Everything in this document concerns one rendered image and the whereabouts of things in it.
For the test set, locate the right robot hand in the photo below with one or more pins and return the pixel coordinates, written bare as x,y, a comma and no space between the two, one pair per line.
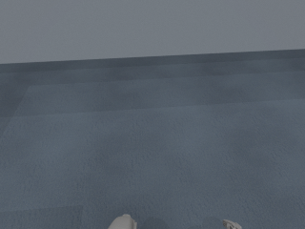
231,225

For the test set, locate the left robot thigh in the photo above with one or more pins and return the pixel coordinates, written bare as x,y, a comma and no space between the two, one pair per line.
123,222

